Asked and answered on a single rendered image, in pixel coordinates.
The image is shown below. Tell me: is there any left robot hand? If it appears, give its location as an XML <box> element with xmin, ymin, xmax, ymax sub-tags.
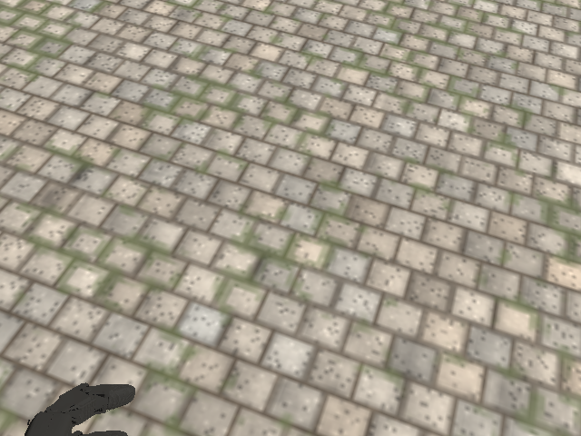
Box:
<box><xmin>25</xmin><ymin>383</ymin><xmax>135</xmax><ymax>436</ymax></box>

